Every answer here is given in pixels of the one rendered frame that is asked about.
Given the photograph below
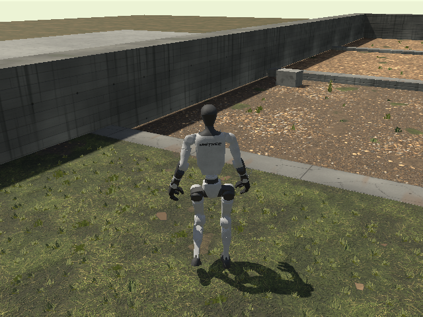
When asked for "robot left hand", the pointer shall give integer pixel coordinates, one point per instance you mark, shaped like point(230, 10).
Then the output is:
point(175, 191)

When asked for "robot right upper arm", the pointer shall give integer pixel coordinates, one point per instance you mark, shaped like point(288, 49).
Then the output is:
point(234, 148)

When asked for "robot left upper arm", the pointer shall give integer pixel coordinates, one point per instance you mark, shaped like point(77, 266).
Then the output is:
point(185, 151)

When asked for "right robot thigh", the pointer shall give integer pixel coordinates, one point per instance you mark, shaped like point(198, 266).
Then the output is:
point(227, 197)

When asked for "robot right hand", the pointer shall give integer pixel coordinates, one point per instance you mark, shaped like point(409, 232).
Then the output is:
point(241, 184)

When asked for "right robot forearm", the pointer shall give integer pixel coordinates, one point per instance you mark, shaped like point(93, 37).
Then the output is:
point(243, 173)

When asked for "left robot forearm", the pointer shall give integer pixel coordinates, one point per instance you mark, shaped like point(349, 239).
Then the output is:
point(177, 177)

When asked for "robot thigh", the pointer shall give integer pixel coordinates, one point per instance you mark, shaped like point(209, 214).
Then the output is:
point(197, 197)
point(227, 197)

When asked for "left robot thigh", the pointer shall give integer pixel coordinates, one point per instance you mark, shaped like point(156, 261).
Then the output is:
point(197, 197)

